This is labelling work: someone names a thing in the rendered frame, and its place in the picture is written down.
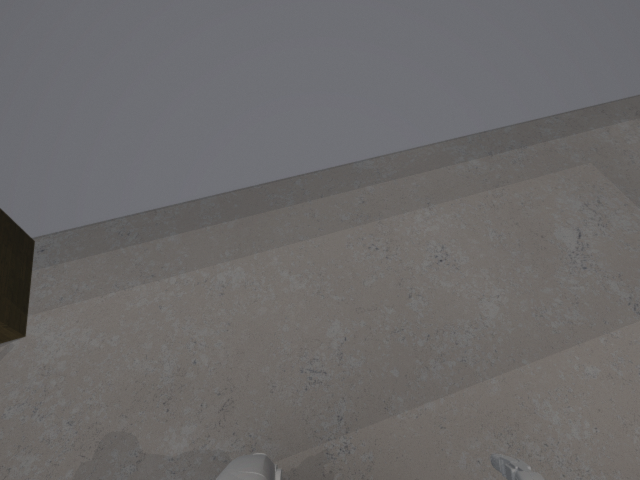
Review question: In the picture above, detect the cupboard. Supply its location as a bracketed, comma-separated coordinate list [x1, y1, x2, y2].
[0, 208, 35, 344]

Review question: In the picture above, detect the robot left thigh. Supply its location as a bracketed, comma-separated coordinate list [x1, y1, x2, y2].
[216, 455, 282, 480]

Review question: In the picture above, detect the robot right hand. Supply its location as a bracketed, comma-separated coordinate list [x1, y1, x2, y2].
[491, 454, 545, 480]

